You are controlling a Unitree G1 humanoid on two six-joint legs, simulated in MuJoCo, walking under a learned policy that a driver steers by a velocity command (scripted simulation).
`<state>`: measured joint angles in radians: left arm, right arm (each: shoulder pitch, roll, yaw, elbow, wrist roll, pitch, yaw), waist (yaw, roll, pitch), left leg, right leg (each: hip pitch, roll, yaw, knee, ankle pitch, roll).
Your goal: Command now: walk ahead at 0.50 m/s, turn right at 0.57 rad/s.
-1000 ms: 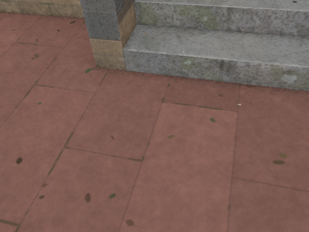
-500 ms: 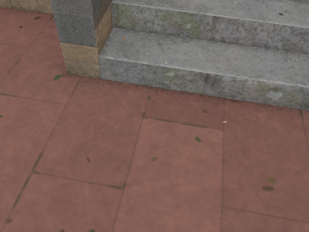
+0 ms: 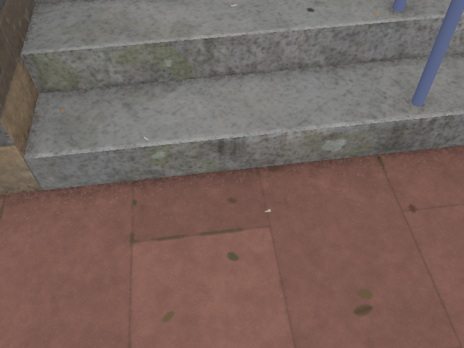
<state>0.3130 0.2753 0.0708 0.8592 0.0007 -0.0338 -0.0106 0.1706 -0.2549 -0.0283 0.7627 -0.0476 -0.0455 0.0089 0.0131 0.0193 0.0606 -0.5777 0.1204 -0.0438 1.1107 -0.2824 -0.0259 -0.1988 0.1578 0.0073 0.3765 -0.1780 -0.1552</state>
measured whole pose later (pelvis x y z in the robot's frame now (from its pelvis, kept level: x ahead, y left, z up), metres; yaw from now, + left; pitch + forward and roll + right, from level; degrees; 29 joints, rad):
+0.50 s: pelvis +0.30 +0.05 +0.00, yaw -11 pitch +0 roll +0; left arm 0.30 0.28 0.05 0.84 0.04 -0.05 -0.02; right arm 0.27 -0.26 -0.04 0.83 -0.02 -0.07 0.01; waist 0.01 -0.04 0.04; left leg -0.24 -0.06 0.05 0.41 -0.17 0.07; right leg -0.41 0.04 0.07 1.12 -0.32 -0.07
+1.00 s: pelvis +0.55 -0.03 +0.00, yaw +0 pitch +1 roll +0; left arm 0.19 0.23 0.03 0.83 0.03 -0.09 0.01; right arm 0.32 -0.28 -0.07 0.91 -0.02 -0.03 0.02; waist -0.03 0.04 0.03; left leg -0.44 0.02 -0.01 1.08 -0.32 0.07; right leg -0.25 0.00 -0.11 0.40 -0.17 -0.05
